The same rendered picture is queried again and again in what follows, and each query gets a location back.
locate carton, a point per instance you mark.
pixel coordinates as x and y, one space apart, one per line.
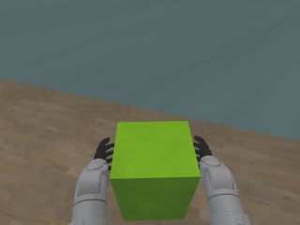
155 171

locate robot left hand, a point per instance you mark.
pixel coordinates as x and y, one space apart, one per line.
101 151

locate robot right forearm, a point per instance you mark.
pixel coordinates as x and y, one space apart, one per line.
221 193

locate robot right hand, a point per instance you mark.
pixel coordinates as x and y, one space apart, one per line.
204 148

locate robot left forearm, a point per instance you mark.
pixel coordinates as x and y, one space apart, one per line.
90 199

